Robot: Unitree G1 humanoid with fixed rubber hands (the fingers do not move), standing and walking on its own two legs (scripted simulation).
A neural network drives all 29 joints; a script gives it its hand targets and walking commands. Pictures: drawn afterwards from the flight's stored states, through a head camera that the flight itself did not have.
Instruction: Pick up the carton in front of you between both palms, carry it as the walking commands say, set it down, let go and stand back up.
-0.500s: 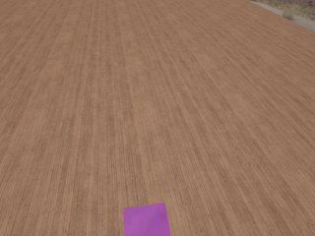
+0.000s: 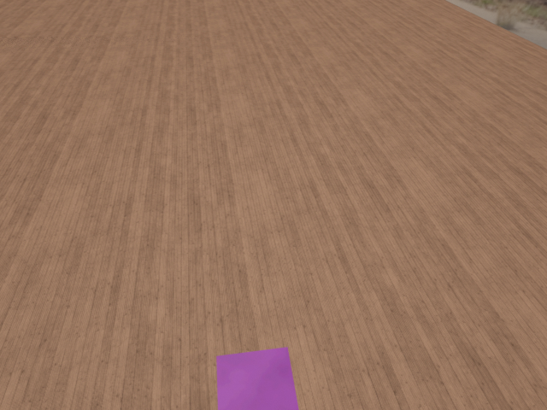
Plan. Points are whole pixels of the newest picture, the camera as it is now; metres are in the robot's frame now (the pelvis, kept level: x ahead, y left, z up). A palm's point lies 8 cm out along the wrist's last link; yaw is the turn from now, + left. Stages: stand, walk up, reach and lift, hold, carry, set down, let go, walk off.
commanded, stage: stand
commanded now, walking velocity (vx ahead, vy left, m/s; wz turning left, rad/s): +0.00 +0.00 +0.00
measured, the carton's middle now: (255, 401) +0.35 +0.03 -0.64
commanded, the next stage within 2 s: none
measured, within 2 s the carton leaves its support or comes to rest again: neither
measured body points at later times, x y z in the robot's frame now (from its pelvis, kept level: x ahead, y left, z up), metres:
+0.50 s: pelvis -0.02 -0.01 +0.00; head -0.03 +0.00 +0.45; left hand -0.07 +0.22 -0.16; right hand -0.06 -0.23 -0.15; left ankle -0.04 +0.11 -0.73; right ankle -0.09 -0.12 -0.73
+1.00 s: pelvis -0.04 -0.02 +0.01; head -0.04 -0.01 +0.46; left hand -0.10 +0.19 -0.16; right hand -0.09 -0.23 -0.15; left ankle -0.04 +0.11 -0.73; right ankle -0.09 -0.13 -0.73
